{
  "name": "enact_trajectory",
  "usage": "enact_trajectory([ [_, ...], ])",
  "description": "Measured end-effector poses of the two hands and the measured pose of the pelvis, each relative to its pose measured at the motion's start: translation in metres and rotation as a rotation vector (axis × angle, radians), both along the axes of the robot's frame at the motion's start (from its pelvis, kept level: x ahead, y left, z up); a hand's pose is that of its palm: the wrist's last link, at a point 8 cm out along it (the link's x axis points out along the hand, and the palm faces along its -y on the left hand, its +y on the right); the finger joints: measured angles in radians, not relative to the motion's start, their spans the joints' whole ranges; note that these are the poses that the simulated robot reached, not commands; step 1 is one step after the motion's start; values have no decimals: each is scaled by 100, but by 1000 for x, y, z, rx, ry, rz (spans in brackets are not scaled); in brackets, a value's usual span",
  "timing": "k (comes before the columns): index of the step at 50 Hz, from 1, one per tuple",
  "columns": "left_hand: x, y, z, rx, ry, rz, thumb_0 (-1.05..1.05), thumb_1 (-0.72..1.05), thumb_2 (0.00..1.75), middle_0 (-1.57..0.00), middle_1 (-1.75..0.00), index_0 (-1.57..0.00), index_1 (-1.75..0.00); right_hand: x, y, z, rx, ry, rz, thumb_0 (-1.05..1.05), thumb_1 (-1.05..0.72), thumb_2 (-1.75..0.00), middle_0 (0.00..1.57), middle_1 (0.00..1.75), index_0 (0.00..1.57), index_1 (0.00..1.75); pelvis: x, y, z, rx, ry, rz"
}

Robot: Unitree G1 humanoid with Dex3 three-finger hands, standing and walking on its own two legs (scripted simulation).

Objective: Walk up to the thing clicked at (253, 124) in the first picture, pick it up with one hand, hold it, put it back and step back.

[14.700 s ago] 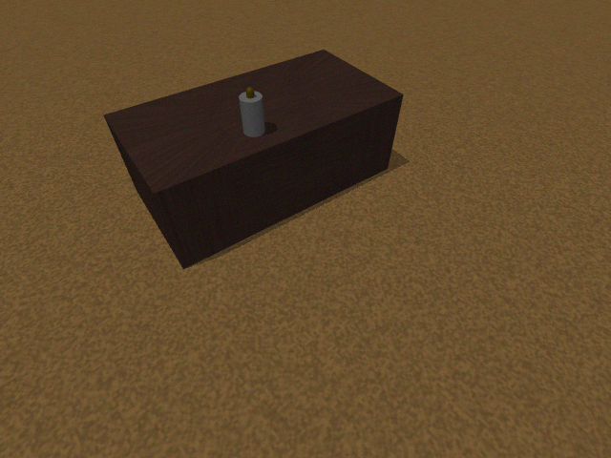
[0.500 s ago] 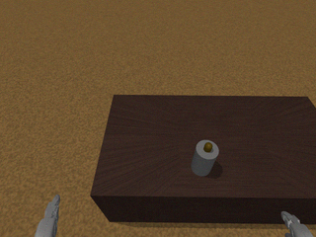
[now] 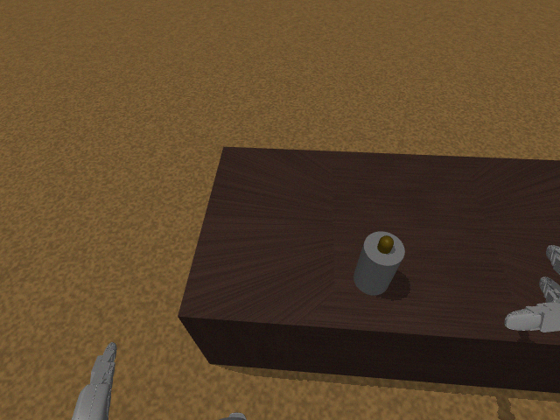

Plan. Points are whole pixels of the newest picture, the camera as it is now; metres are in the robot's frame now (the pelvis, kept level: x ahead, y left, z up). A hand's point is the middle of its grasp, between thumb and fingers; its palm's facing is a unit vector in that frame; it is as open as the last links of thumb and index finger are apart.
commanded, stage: go down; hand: right
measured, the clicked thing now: (378, 260) +0.50 -0.18 -0.22
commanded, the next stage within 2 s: approach in 1.14 s
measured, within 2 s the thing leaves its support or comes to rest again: neither
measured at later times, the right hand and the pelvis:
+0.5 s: hand (545, 249) +0.38 -0.35 +0.03, palm faces +0.22 +0.97 -0.10, open 17.4 cm; pelvis +0.01 -0.01 +0.00, yaw +1 degrees
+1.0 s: hand (555, 230) +0.40 -0.37 +0.05, palm faces +0.23 +0.97 -0.06, open 17.5 cm; pelvis +0.00 +0.00 -0.01, yaw +0 degrees
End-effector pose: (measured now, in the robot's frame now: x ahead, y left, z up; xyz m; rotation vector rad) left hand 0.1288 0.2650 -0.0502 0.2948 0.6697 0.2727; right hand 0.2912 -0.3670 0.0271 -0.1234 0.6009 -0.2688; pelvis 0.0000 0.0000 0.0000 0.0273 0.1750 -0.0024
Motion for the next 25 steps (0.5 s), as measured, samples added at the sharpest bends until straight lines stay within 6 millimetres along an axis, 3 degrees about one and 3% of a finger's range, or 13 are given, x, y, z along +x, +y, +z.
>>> enact_trajectory([
  [9,5,-13,11,1,-11,-29,-1,-53,6,-6,-6,-6,-5,15,-16,4,43,-92,-6,-1,50,-2,6,4,6,5,1,-4,5,-1,2,10],
  [18,10,-24,1,-5,56,-69,-1,-53,6,-6,-6,-6,-6,34,-29,10,34,-180,18,-2,53,-3,4,5,5,5,1,-6,3,8,39,4],
  [25,8,-13,3,17,68,-41,-1,-53,7,-6,-6,-6,-6,56,-31,18,47,-221,26,-2,52,-2,5,4,5,5,6,-7,2,10,60,11],
])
